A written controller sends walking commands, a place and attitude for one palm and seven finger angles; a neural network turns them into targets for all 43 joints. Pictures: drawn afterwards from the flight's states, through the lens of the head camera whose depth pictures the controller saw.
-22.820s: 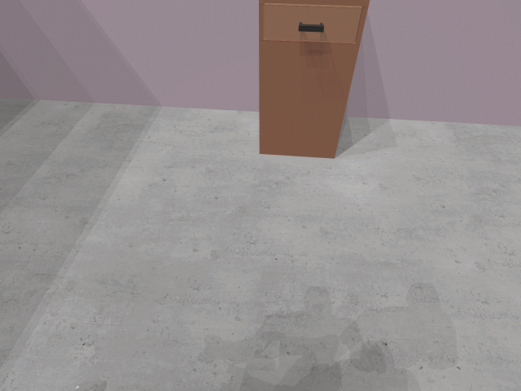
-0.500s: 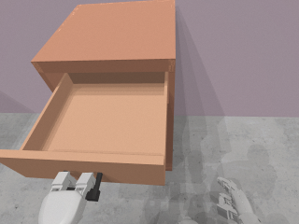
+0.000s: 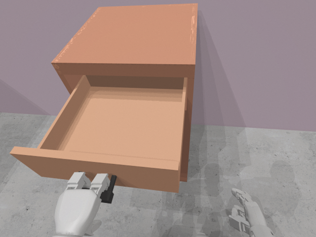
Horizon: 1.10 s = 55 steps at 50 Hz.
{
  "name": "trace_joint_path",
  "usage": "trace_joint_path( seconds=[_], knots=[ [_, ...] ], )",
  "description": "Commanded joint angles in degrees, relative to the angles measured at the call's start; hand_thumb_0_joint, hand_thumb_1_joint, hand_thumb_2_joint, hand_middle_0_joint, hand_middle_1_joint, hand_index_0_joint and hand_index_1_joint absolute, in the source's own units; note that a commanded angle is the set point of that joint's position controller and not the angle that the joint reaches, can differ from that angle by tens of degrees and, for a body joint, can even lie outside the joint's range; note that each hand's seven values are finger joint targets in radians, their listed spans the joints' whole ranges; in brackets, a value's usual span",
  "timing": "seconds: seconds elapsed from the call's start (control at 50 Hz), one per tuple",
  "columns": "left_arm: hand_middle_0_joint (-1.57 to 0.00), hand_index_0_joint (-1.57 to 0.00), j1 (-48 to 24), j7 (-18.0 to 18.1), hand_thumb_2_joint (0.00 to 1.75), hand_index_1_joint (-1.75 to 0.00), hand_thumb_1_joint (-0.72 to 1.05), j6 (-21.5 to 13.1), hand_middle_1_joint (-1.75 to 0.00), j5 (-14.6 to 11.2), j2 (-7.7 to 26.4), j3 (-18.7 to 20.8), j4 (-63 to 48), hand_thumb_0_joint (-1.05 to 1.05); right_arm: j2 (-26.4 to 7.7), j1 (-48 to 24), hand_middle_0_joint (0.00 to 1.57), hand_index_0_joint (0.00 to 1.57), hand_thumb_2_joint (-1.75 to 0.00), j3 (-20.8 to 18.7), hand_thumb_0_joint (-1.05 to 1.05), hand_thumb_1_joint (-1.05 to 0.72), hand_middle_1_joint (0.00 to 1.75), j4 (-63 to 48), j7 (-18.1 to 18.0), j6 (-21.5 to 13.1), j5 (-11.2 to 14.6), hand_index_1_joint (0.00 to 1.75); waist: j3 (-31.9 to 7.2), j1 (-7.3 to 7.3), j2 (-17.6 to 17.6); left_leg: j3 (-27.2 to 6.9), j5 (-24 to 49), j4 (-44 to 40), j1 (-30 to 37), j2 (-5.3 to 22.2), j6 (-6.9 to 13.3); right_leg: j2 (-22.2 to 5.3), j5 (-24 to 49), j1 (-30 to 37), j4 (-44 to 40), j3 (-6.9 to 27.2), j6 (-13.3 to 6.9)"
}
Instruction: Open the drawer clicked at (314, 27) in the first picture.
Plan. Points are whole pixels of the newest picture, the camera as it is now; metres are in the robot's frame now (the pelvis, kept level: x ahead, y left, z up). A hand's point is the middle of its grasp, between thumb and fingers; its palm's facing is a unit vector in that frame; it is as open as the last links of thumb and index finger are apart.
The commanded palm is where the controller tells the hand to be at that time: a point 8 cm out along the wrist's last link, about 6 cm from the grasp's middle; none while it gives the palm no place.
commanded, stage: open the thumb to release the handle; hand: left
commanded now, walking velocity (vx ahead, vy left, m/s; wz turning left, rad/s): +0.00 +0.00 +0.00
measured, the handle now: (93, 185) +0.23 +0.19 +0.03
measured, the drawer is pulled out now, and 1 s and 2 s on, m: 0.30 0.29 0.25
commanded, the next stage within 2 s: lift the hand off the handle in 0.08 s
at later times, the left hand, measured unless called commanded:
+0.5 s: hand (91, 208) +0.18 +0.19 +0.00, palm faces +0.05 -0.08 -1.00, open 12.9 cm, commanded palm +0.17 +0.19 +0.06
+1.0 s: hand (88, 209) +0.18 +0.19 +0.02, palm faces -0.14 -0.13 -0.98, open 13.4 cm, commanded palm +0.17 +0.19 +0.13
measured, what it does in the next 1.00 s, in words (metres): stands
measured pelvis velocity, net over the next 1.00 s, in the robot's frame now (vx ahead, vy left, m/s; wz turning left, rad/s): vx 0.00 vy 0.01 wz -0.02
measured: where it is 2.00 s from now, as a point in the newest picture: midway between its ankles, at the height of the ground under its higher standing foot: outside the picture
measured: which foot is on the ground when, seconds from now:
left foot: down 0.00-1.00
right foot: down 0.00-1.00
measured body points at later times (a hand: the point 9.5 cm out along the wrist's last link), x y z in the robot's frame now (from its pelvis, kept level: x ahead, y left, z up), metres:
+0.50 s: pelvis -0.01 +0.01 +0.00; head +0.03 -0.03 +0.45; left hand +0.17 +0.19 +0.06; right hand +0.21 -0.20 -0.11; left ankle -0.03 +0.14 -0.69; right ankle +0.05 -0.10 -0.69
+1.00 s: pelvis +0.00 +0.01 +0.02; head +0.03 -0.03 +0.47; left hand +0.18 +0.19 +0.07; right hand +0.21 -0.21 -0.08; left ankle -0.03 +0.14 -0.69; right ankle +0.05 -0.10 -0.69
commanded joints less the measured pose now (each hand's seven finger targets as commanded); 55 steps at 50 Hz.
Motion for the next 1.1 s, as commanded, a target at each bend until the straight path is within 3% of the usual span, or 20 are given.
trace_joint_path(
  seconds=[0.0, 0.06, 0.14, 0.16, 0.28, 0.34, 0.36, 0.42, 0.56, 0.62, 0.66, 0.7, 0.8, 0.86, 0.9, 0.96, 1.0, 1.04, 1.08],
  knots=[
    [-0.3, -0.3, -1.1, 3.9, 0.3, -1.2, -0.5, 0.7, -1.2, -2.0, 6.2, 8.6, -12.0, 0.0, -4.7, -7.0, 0.2, 0.2, -0.9, -1.6, 0.0, -0.9, 0.3, -8.9, -0.6, -3.2, -0.4, 0.3, -8.2, 1.07, -5.8, -0.5, 8.5, -6.4, 0.2, -4.4, 2.4, 0.3, 5.4, 11.5, -12.7, 3.8, -0.9],
    [-0.3, -0.3, -0.4, 4.2, 0.3, -1.2, -0.5, 0.0, -1.2, -1.7, 6.9, 10.0, -11.4, 0.0, -4.7, -7.0, 0.2, 0.2, -0.9, -1.8, 0.0, -0.9, 0.3, -8.8, -0.5, -3.3, -0.5, 0.3, -8.8, 1.39, -5.8, -0.5, 9.4, -6.4, 0.3, -4.3, 2.2, 0.5, 6.5, 11.8, -12.6, 4.1, -1.0],
    [-0.3, -0.3, 0.1, 4.7, 0.3, -1.2, -0.5, -0.1, -1.2, -1.4, 5.7, 8.6, -11.8, 0.0, -4.7, -7.2, 0.2, 0.2, -0.9, -2.1, 0.0, -0.9, 0.3, -8.9, 0.1, -3.2, -0.5, 0.3, -8.5, 1.34, -4.6, -0.6, 9.9, -6.4, 0.3, -4.1, 2.1, 0.8, 6.8, 10.5, -11.1, 2.9, -1.2],
    [-0.3, -0.3, -1.7, 4.6, 0.3, -1.2, -0.5, 0.2, -1.2, -1.2, 3.5, 6.0, -11.0, 0.0, -4.9, -7.2, 0.2, 0.2, -0.9, -2.0, 0.0, -0.9, 0.3, -8.7, 0.4, -3.2, -0.8, 0.3, -8.6, 0.35, -5.5, -1.0, 10.2, -6.0, 0.0, -4.0, 2.0, 0.8, 7.1, 9.7, -10.8, 2.7, -1.2],
    [-0.3, -0.3, -4.7, 5.5, 0.3, -1.2, -0.5, 1.4, -1.2, -0.4, 3.8, 5.5, -10.4, 0.0, -5.0, -7.0, 0.2, 0.2, -0.9, -2.3, 0.0, -0.9, 0.3, -8.5, 0.4, -3.3, -0.7, 0.3, -9.7, 0.15, -6.2, -1.2, 10.0, -5.4, 0.4, -3.8, 2.1, 0.7, 6.3, 8.5, -10.0, 2.2, -1.1],
    [-0.3, -0.3, -10.2, 5.5, 0.3, -1.2, -0.5, 2.3, -1.2, -0.1, 3.9, 4.9, -10.1, 0.0, -5.2, -7.6, 0.2, 0.2, -0.9, -2.3, 0.0, -0.9, 0.3, -7.9, -0.1, -3.1, -0.5, 0.3, -9.4, -0.38, -5.6, -1.4, 8.2, -5.8, -0.1, -3.8, 2.2, 0.6, 4.2, 8.2, -10.4, 1.7, -0.9],
    [-0.3, -0.3, -10.7, 5.6, 0.3, -1.2, -0.5, 2.8, -1.2, -0.2, 5.0, 6.1, -9.3, 0.0, -5.3, -7.5, 0.2, 0.2, -0.9, -2.2, 0.0, -0.9, 0.3, -7.9, -0.4, -3.1, -0.5, 0.3, -9.3, -0.38, -7.1, -1.5, 8.4, -6.0, -0.1, -3.7, 2.3, 0.6, 4.7, 8.7, -10.9, 1.7, -0.8],
    [-0.3, -0.3, -14.8, 5.2, 0.3, -1.2, -0.5, 3.8, -1.2, -0.3, 4.4, 5.1, -7.4, 0.0, -5.1, -8.1, 0.2, 0.2, -0.9, -1.9, 0.0, -0.9, 0.3, -6.9, -1.2, -2.9, -0.2, 0.3, -8.5, -0.83, -7.5, -1.2, 6.8, -6.7, 0.1, -3.8, 2.5, 0.3, 3.0, 9.2, -12.0, 1.5, -0.4],
    [-0.3, -0.3, -19.4, 3.3, 0.3, -1.2, -0.5, 5.1, -1.2, -1.7, 8.2, 7.7, -10.3, 0.0, -4.6, -9.8, 0.2, 0.2, -0.9, -1.4, 0.0, -0.9, 0.3, -6.5, -3.1, -2.7, 0.4, 0.3, -10.0, 0.53, -4.8, -0.9, 7.2, -10.2, 4.4, -3.9, 2.6, 0.1, 1.4, 14.1, -15.6, 1.9, -0.3],
    [-0.3, -0.3, -21.4, 1.9, 0.3, -1.2, -0.5, 3.9, -1.2, -2.9, 7.6, 6.5, -13.4, 0.0, -4.2, -10.1, 0.2, 0.2, -0.9, -1.1, 0.0, -0.9, 0.3, -6.6, -3.3, -3.0, 0.4, 0.3, -8.3, 0.37, -3.9, -0.9, 7.5, -11.6, 6.2, -3.9, 2.7, -0.1, 0.2, 14.7, -17.0, 1.7, -0.3],
    [-0.3, -0.3, -20.8, 1.4, 0.3, -1.2, -0.5, 2.8, -1.2, -3.2, 9.2, 8.3, -15.1, 0.0, -4.1, -10.1, 0.2, 0.2, -0.9, -1.2, 0.0, -0.9, 0.3, -6.8, -3.4, -3.3, 0.2, 0.3, -8.3, 0.8, -4.2, -1.0, 8.5, -12.2, 7.8, -3.9, 2.6, 0.0, 0.1, 15.7, -18.5, 2.5, -0.4],
    [-0.3, -0.3, -20.8, 0.9, 0.3, -1.2, -0.5, 1.4, -1.2, -3.8, 7.8, 6.7, -17.7, 0.0, -3.8, -10.0, 0.2, 0.2, -0.9, -1.2, 0.0, -0.9, 0.3, -6.9, -3.0, -3.7, 0.0, 0.3, -7.9, 0.55, -3.2, -1.0, 9.1, -12.8, 9.3, -4.0, 2.6, -0.2, -0.1, 15.6, -19.1, 2.3, -0.5],
    [-0.3, -0.3, -18.8, 0.8, 0.3, -1.2, -0.5, -1.4, -1.2, -4.5, 8.7, 8.1, -23.7, 0.0, -3.9, -8.8, 0.2, 0.2, -0.9, -1.6, 0.0, -0.9, 0.3, -7.1, -2.1, -4.9, -0.6, 0.3, -9.3, 1.05, -1.5, -1.0, 13.1, -13.8, 12.1, -3.6, 2.1, 0.1, 2.9, 16.5, -19.2, 3.0, -1.0],
    [-0.3, -0.3, -15.6, 1.1, 0.3, -1.2, -0.5, -2.1, -1.2, -5.1, 9.5, 9.1, -27.3, 0.0, -4.4, -8.1, 0.2, 0.2, -0.9, -1.8, 0.0, -0.9, 0.3, -7.7, -1.5, -5.6, -0.8, 0.3, -10.7, 1.51, 1.7, -1.2, 17.2, -14.1, 13.2, -3.3, 1.4, 0.4, 6.5, 17.1, -18.2, 3.1, -1.4],
    [-0.3, -0.3, -14.3, 1.3, 0.3, -1.2, -0.5, -2.5, -1.2, -5.9, 8.6, 8.3, -30.4, 0.0, -4.4, -7.3, 0.2, 0.2, -0.9, -2.1, 0.0, -0.9, 0.3, -7.8, -0.9, -5.9, -0.9, 0.3, -11.5, 1.34, 0.4, -1.2, 19.9, -13.7, 13.8, -3.1, 1.5, 0.3, 9.4, 17.5, -17.6, 2.8, -1.3],
    [-0.3, -0.3, -10.0, 1.9, 0.3, -1.2, -0.5, -2.5, -1.2, -6.4, 11.1, 11.5, -33.0, 0.0, -5.0, -6.3, 0.2, 0.2, -0.9, -2.2, 0.0, -0.9, 0.3, -8.1, -0.7, -6.3, -1.0, 0.3, -13.2, 1.8, 0.7, -1.2, 23.8, -13.3, 14.6, -2.8, 0.9, 0.4, 13.3, 18.3, -17.3, 3.8, -1.4],
    [-0.3, -0.3, -8.3, 2.1, 0.3, -1.2, -0.5, -2.6, -1.2, -6.9, 10.4, 11.1, -36.2, 0.0, -5.1, -6.0, 0.2, 0.2, -0.9, -2.3, 0.0, -0.9, 0.3, -8.2, -0.4, -6.1, -0.9, 0.3, -13.8, 1.81, 2.0, -1.1, 27.1, -12.9, 14.9, -2.5, 0.7, 0.4, 16.2, 18.6, -16.3, 3.2, -1.3],
    [-0.29, -0.29, -7.2, 2.3, 0.3, -1.11, -0.5, -3.1, -1.11, -6.4, 8.6, 10.1, -32.3, 0.0, -4.8, -5.1, 0.2, 0.2, -0.9, -2.5, 0.0, -0.9, 0.3, -7.6, 0.2, -6.2, -1.1, 0.3, -11.4, 0.94, -0.9, -1.4, 27.5, -11.7, 13.2, -2.5, 0.9, 0.6, 16.5, 16.4, -15.0, 2.8, -1.2],
    [-0.27, -0.27, -5.6, 3.1, 0.3, -1.02, -0.5, -3.5, -1.02, -5.5, 7.8, 9.6, -30.3, 0.0, -5.0, -4.7, 0.2, 0.2, -0.9, -2.6, 0.0, -0.9, 0.3, -7.5, 0.8, -6.0, -1.5, 0.3, -12.1, 0.79, -0.9, -1.6, 28.6, -10.5, 12.7, -2.5, 0.7, 0.7, 17.4, 14.5, -13.6, 3.6, -1.4]
  ],
)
